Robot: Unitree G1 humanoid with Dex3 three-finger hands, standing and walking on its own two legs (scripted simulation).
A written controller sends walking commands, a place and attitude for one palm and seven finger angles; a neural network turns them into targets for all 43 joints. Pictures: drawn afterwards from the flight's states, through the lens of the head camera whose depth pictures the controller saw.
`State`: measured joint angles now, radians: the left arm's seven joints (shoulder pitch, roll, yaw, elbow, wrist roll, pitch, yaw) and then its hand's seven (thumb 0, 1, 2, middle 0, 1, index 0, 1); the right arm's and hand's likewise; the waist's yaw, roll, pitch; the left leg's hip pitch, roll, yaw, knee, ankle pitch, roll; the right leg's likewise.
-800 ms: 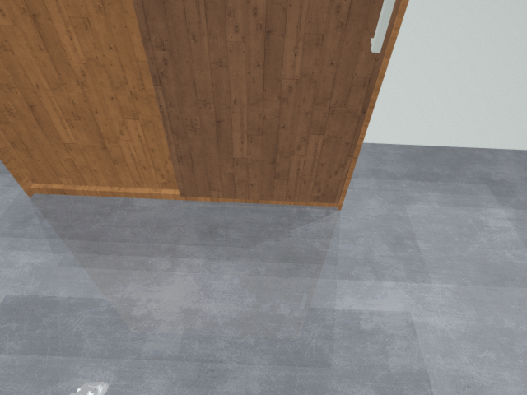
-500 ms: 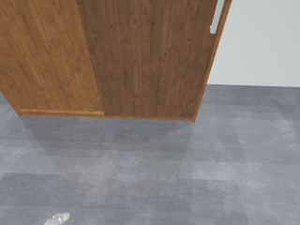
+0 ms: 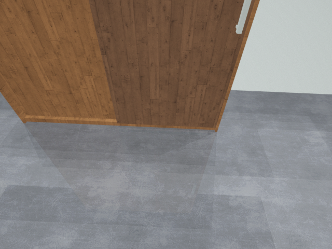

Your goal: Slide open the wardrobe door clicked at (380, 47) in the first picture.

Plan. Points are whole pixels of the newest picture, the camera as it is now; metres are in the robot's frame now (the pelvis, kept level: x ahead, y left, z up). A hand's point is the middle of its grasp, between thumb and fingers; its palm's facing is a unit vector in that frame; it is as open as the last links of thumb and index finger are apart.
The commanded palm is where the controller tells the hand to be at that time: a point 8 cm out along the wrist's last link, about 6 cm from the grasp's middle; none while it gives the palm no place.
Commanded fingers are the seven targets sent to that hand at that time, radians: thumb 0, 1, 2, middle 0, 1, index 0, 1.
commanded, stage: stand and wait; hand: right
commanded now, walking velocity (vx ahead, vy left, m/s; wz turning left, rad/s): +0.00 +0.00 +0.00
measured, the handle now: (245, 3) +1.11 -0.30 +0.18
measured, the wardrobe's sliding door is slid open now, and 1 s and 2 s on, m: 0.00 0.00 0.00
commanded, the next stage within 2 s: look at it before walking up in 0.02 s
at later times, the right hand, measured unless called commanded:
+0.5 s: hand out of the picture +0.08 -0.24 -0.15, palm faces -0.03 +0.94 -0.33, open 7.3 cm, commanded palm none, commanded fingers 0.00 -0.90 -0.90 0.20 0.30 0.20 0.30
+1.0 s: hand out of the picture +0.05 -0.23 -0.18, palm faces +0.11 +0.97 -0.23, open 7.3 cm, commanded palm none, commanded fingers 0.00 -0.90 -0.90 0.20 0.30 0.20 0.30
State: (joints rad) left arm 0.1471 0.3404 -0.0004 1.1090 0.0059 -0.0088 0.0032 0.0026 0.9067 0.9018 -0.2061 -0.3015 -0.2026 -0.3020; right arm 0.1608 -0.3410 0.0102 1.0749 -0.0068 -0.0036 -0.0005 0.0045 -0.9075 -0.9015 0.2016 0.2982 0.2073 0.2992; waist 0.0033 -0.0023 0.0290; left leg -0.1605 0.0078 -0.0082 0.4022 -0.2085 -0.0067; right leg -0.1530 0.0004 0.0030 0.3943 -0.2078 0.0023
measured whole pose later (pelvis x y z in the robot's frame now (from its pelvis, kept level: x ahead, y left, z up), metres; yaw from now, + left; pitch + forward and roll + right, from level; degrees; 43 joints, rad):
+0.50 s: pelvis +0.00 +0.00 +0.00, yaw +0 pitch -2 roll +0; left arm 0.12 0.34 0.00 1.11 0.00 -0.01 0.00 0.00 0.91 0.90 -0.21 -0.30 -0.20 -0.30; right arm 0.15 -0.34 0.01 1.07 -0.01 -0.01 0.00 0.00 -0.91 -0.90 0.20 0.30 0.21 0.30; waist 0.00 0.00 0.03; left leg -0.15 0.01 -0.01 0.38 -0.20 0.00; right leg -0.14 0.00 0.00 0.37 -0.20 0.01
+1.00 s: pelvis +0.03 -0.02 -0.01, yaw -7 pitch -1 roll +1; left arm 0.26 0.26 0.01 1.07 0.01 0.03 -0.02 0.00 0.91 0.90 -0.20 -0.30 -0.20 -0.30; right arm 0.26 -0.26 -0.01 1.02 -0.03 -0.01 0.00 0.00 -0.91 -0.90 0.20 0.30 0.21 0.30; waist 0.00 0.01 0.00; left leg -0.11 0.05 0.10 0.42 -0.29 -0.02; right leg -0.33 -0.03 -0.05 0.77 -0.44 0.00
